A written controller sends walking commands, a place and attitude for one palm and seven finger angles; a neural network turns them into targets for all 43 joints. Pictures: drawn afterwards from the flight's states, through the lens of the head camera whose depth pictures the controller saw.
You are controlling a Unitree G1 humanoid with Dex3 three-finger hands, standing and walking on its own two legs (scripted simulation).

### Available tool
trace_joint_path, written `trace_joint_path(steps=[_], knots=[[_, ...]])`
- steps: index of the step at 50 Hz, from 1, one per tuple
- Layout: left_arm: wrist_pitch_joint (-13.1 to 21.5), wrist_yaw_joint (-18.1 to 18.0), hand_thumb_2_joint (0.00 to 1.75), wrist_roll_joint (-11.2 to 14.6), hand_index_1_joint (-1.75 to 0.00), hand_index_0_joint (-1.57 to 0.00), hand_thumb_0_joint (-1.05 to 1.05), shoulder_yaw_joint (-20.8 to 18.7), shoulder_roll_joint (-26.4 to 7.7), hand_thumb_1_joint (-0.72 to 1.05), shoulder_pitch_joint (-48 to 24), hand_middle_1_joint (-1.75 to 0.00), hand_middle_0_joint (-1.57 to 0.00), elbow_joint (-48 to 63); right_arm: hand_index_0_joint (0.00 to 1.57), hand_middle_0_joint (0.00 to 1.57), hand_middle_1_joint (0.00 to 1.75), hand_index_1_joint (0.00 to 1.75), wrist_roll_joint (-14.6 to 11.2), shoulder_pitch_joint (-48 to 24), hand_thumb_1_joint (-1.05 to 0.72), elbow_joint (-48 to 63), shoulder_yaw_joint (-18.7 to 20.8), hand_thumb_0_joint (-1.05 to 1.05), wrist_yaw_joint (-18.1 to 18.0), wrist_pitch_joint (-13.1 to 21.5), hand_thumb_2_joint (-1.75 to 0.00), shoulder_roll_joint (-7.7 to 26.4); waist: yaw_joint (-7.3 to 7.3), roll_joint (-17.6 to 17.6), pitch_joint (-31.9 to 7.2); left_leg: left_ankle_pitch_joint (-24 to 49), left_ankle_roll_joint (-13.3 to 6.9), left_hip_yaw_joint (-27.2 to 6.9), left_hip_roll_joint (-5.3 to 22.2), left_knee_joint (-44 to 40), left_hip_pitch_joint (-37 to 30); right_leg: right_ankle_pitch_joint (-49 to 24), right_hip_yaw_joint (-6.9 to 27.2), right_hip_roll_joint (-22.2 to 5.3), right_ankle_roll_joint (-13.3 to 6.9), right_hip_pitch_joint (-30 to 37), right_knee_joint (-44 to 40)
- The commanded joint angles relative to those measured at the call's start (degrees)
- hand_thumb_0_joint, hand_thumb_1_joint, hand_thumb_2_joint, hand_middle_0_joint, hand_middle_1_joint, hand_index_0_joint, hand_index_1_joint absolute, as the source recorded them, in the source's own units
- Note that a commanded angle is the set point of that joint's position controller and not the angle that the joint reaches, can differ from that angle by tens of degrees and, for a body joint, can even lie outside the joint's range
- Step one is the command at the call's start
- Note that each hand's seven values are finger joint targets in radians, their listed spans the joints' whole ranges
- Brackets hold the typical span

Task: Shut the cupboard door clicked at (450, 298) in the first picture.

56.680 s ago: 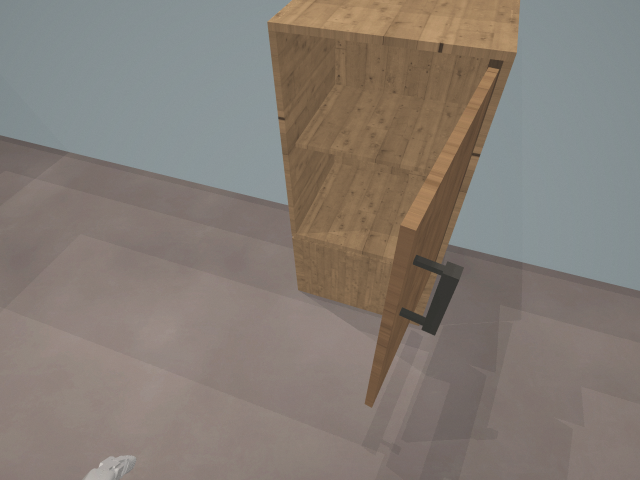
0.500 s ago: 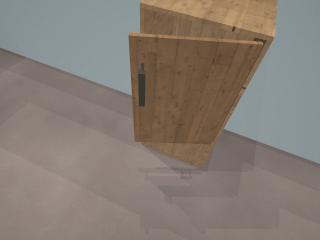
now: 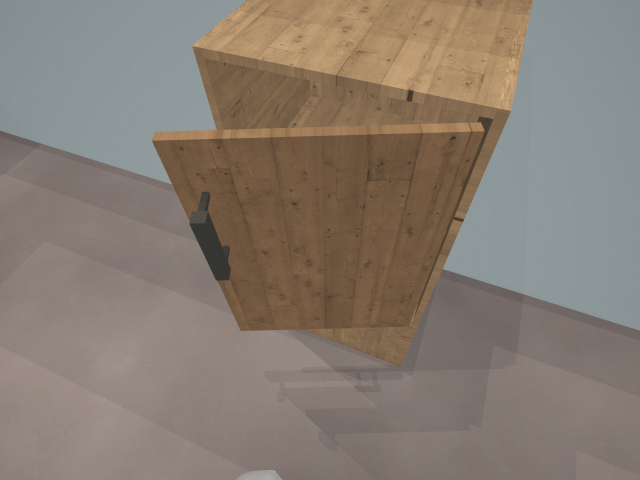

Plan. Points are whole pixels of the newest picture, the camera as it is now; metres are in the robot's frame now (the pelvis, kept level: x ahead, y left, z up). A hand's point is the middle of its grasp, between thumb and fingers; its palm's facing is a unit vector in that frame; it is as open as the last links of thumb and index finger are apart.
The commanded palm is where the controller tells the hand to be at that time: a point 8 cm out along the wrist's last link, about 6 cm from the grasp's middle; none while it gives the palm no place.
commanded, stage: come to a stop and stand still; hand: left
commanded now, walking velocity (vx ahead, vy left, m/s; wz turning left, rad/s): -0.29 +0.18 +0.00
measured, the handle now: (214, 238) +0.45 +0.19 -0.01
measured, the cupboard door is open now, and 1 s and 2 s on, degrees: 23 23 23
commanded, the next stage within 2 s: look again from close up in 1.12 s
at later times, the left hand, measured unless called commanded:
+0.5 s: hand out of the picture +0.04 +0.25 -0.18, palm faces +0.05 -0.97 -0.23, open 7.4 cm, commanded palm none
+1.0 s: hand out of the picture +0.00 +0.17 -0.18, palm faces +0.02 -0.98 -0.18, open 7.3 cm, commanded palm none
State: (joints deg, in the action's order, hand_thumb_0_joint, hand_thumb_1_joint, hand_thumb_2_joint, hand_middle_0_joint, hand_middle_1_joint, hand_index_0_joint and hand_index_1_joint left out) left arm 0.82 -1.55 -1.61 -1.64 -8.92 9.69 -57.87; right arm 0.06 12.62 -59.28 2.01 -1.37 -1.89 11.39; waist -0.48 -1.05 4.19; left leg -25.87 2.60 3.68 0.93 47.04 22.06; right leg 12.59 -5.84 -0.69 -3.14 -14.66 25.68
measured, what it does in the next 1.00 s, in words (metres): steps on the spot: left foot, then right foot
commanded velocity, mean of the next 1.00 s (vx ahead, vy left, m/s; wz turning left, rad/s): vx -0.03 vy -0.03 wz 0.00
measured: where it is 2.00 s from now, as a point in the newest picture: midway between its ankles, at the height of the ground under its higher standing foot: outside the picture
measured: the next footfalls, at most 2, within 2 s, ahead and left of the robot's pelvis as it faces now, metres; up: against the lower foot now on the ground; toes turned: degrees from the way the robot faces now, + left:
left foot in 0.28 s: +0.07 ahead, +0.14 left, +0.00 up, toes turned -1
right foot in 0.66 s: -0.01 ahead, -0.09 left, +0.00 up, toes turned +1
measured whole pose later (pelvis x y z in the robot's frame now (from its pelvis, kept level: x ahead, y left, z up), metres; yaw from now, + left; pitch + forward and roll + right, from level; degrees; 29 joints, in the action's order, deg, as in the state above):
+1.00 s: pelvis -0.01 -0.01 +0.00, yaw +1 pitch -1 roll +0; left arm -1.0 -1.4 -0.6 -0.2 -9.1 15.3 -63.4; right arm 0.5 19.5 -67.0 0.7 -1.5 -1.6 8.9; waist -1.7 0.6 1.7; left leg -9.1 2.4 0.8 3.1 23.9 13.5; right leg 17.6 0.0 1.2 -1.2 -4.4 23.2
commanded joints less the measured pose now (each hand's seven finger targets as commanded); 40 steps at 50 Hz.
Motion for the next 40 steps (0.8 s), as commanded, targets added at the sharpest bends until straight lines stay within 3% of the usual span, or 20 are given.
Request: trace_joint_path(steps=[1, 5, 9, 11, 12, 13, 14, 15, 16, 17, 20, 23, 27, 30, 31, 32, 33, 34, 36, 40], knots=[[-0.1, -1.4, 0.90, 0.3, -0.30, -0.20, 0.00, -3.1, -11.2, 0.90, 5.6, -0.30, -0.20, 1.0, 0.20, 0.20, 0.30, 0.30, 0.4, 1.5, -0.90, 3.2, 0.9, 0.00, 0.1, -0.9, -0.90, 3.5, 2.16, 8.1, -8.9, -0.1, 0.4, -2.5, -0.6, 3.0, 4.1, -56.9, 12.8, -19.5, -9.4, 14.8, -2.2], [-0.8, -1.6, 0.90, 0.0, -0.30, -0.20, 0.00, -3.6, -12.0, 0.90, 4.2, -0.30, -0.20, 2.3, 0.20, 0.20, 0.30, 0.30, 0.5, -2.9, -0.90, 5.8, 1.6, 0.00, 0.5, -1.8, -0.90, 4.4, 1.95, 8.1, -6.8, 0.2, 0.3, -5.0, -0.5, 6.3, 4.6, -50.0, 12.5, -20.3, -9.8, 11.0, -3.2], [-1.2, -1.4, 0.90, -0.3, -0.30, -0.20, 0.00, -3.9, -12.8, 0.90, 3.1, -0.30, -0.20, 3.5, 0.20, 0.20, 0.30, 0.30, 0.4, -3.8, -0.90, 7.0, 1.6, 0.00, 0.7, -1.5, -0.90, 4.1, 1.40, 9.2, -7.3, 2.9, -0.1, -3.8, -0.6, -3.1, -0.1, -43.6, 11.4, -18.4, -8.4, 9.3, -1.3], [-1.5, -1.1, 0.90, -0.2, -0.30, -0.20, 0.00, -3.8, -12.7, 0.90, 2.2, -0.30, -0.20, 3.7, 0.20, 0.20, 0.30, 0.30, 0.5, -1.7, -0.90, 6.3, 1.6, 0.00, 0.8, -0.9, -0.90, 4.2, 0.26, 9.5, -7.6, 11.5, -0.3, -2.7, -0.3, -14.7, -6.3, -35.6, 9.4, -15.6, -5.4, 7.2, 2.0], [-1.6, -1.1, 0.90, 0.3, -0.30, -0.20, 0.00, -3.4, -12.1, 0.90, 2.7, -0.30, -0.20, 3.7, 0.20, 0.20, 0.30, 0.30, 0.8, 0.0, -0.90, 5.9, 1.5, 0.00, 0.8, -0.3, -0.90, 5.3, -0.27, 6.8, -9.0, 22.6, -1.2, -3.1, 1.7, -22.0, -12.0, -28.0, 7.9, -13.0, -2.6, 5.4, 4.9], [-2.1, -1.0, 0.90, 0.5, -0.30, -0.20, 0.00, -2.8, -9.5, 0.90, 5.5, -0.30, -0.20, 4.2, 0.20, 0.20, 0.30, 0.30, 1.2, 0.1, -0.90, 6.6, 1.9, 0.00, 0.7, 0.4, -0.90, 9.2, 0.73, -3.5, -11.6, 43.0, -5.1, -12.7, 11.8, -23.1, -18.3, -9.3, 3.8, -7.1, 1.6, -0.7, 9.7], [-2.4, -1.2, 0.90, 0.7, -0.30, -0.20, 0.00, -1.9, -7.3, 0.90, 6.5, -0.30, -0.20, 4.9, 0.20, 0.20, 0.30, 0.30, 1.3, 0.2, -0.90, 7.4, 2.3, 0.00, 0.5, 0.4, -0.90, 12.6, 0.37, -11.4, -11.1, 59.9, -11.9, -19.0, 21.1, -24.3, -17.1, 17.8, 1.9, -2.1, 4.0, -3.6, 17.5], [-2.8, -1.3, 0.90, 0.5, -0.30, -0.20, 0.00, -1.8, -8.1, 0.90, 5.5, -0.30, -0.20, 5.6, 0.20, 0.20, 0.30, 0.30, 1.5, 0.3, -0.90, 7.8, 2.2, 0.00, -0.2, 0.4, -0.90, 12.6, -0.69, -6.0, -9.3, 60.9, -15.3, -18.7, 21.6, -24.1, -14.7, 24.8, 5.7, 0.4, 3.7, -5.1, 27.0], [-3.3, -1.3, 0.90, 0.5, -0.30, -0.20, 0.00, -1.8, -7.6, 0.90, 5.0, -0.30, -0.20, 5.5, 0.20, 0.20, 0.30, 0.30, 1.6, -0.5, -0.90, 7.8, 1.9, 0.00, -1.1, 0.9, -0.90, 12.5, -0.14, -8.5, -8.7, 67.7, -16.4, -19.6, 21.1, -23.1, -14.8, 25.0, 8.6, 0.9, 3.8, -8.2, 32.5], [-3.7, -1.2, 0.90, 0.5, -0.30, -0.20, 0.00, -2.3, -8.8, 0.90, 4.6, -0.30, -0.20, 4.9, 0.20, 0.20, 0.30, 0.30, 1.5, -1.4, -0.90, 8.0, 1.7, 0.00, -1.5, 0.8, -0.90, 11.6, -0.14, -9.4, -8.0, 66.7, -15.5, -17.0, 19.7, -23.1, -13.6, 21.9, 11.4, 0.9, 4.2, -9.1, 36.3], [-3.9, -0.6, 0.90, 0.8, -0.30, -0.20, 0.00, -2.5, -8.8, 0.90, 5.8, -0.30, -0.20, 4.5, 0.20, 0.20, 0.30, 0.30, 1.3, -3.6, -0.90, 8.8, 1.0, 0.00, -1.8, 1.1, -0.90, 9.6, 1.09, -5.3, -9.4, 54.1, -14.4, -13.3, 16.5, -23.6, -16.3, 16.1, 11.1, 0.8, 5.2, -10.6, 37.3], [-4.0, 0.1, 0.90, 0.6, -0.30, -0.20, 0.00, -2.2, -8.3, 0.90, 4.3, -0.30, -0.20, 4.8, 0.20, 0.20, 0.30, 0.30, 1.3, -1.3, -0.90, 7.3, 1.3, 0.00, -1.7, 1.1, -0.90, 9.9, -0.38, -6.1, -9.6, 44.9, -13.8, -13.7, 15.9, -25.4, -17.3, 15.7, 9.3, 0.7, 5.3, -9.0, 31.1], [-3.7, 0.8, 0.90, 0.6, -0.30, -0.20, 0.00, -1.3, -6.6, 0.90, 2.9, -0.30, -0.20, 4.4, 0.20, 0.20, 0.30, 0.30, 1.6, 0.0, -0.90, 5.2, 1.6, 0.00, -1.2, 1.0, -0.90, 10.1, -1.29, -8.2, -7.6, 28.1, -12.4, -15.1, 15.0, -29.0, -14.2, 15.5, 6.4, 0.2, 4.3, -3.3, 17.5], [-2.9, 0.8, 0.90, 0.7, -0.30, -0.20, 0.00, -1.1, -6.2, 0.90, 6.8, -0.30, -0.20, 1.9, 0.20, 0.20, 0.30, 0.30, 1.0, 0.3, -0.90, 3.5, 1.7, 0.00, -0.8, 1.2, -0.90, 9.8, 0.52, -5.9, -8.5, 18.5, -9.8, -14.0, 12.2, -28.5, -10.6, 5.0, 4.6, 1.0, 3.5, 6.1, 2.9], [-2.4, 0.6, 0.90, 0.7, -0.30, -0.20, 0.00, -1.1, -7.0, 0.90, 7.6, -0.30, -0.20, 1.2, 0.20, 0.20, 0.30, 0.30, 0.6, 0.2, -0.90, 3.1, 1.6, 0.00, -0.6, 1.4, -0.90, 8.4, 1.23, -4.2, -7.4, 17.4, -7.9, -12.4, 10.1, -27.1, -8.2, 0.7, 5.8, 0.3, 3.1, 9.7, -4.4], [-2.0, 0.3, 0.90, 0.6, -0.30, -0.20, 0.00, -1.2, -8.5, 0.90, 8.0, -0.30, -0.20, 0.7, 0.20, 0.20, 0.30, 0.30, 0.2, 0.5, -0.90, 2.9, 1.3, 0.00, -0.3, 1.4, -0.90, 6.7, 1.01, -1.0, -6.0, 12.6, -5.4, -10.5, 7.3, -25.8, -4.3, 1.1, 10.5, -3.3, 1.7, 11.8, -7.6], [-1.7, 0.2, 0.90, 0.5, -0.30, -0.20, 0.00, -1.1, -10.0, 0.90, 6.8, -0.30, -0.20, 0.6, 0.20, 0.20, 0.30, 0.30, 0.1, 0.4, -0.90, 2.9, 0.7, 0.00, 0.0, 1.3, -0.90, 4.8, 0.22, 2.9, -3.7, 9.2, -3.0, -7.2, 4.1, -24.4, -4.5, 4.7, 14.9, -8.2, -0.4, 7.3, -9.8], [-1.7, 0.3, 0.90, 0.6, -0.30, -0.20, 0.00, -0.8, -11.4, 0.90, 5.3, -0.30, -0.20, 0.9, 0.20, 0.20, 0.30, 0.30, 0.3, 1.1, -0.90, 2.7, 0.3, 0.00, 0.3, 1.2, -0.90, 3.8, -0.80, 2.5, -3.0, 10.1, -2.1, -5.4, 2.2, -23.8, -8.8, 8.9, 15.7, -10.6, -1.3, 1.0, -10.9], [-0.7, 0.3, 0.90, 0.7, -0.30, -0.20, 0.00, -0.4, -9.9, 0.90, 3.3, -0.30, -0.20, 0.1, 0.20, 0.20, 0.30, 0.30, 0.8, 2.2, -0.90, 0.7, 0.1, 0.00, 0.3, 1.1, -0.90, 3.0, -1.19, 12.4, -1.3, 14.3, -2.0, -4.2, 2.0, -22.4, -12.3, 6.0, 14.6, -7.7, -0.7, -2.6, -12.0], [-0.8, 0.0, 0.90, 1.2, -0.30, -0.20, 0.00, 0.1, -7.9, 0.90, 4.8, -0.30, -0.20, -1.4, 0.20, 0.20, 0.30, 0.30, 0.7, 5.7, -0.90, -3.0, -0.2, 0.00, 0.2, 1.6, -0.90, 3.8, -0.93, 6.4, 0.4, 19.0, -2.2, -4.9, 3.9, -24.3, -12.8, 4.9, 12.3, -5.4, 0.6, -1.4, -10.9]])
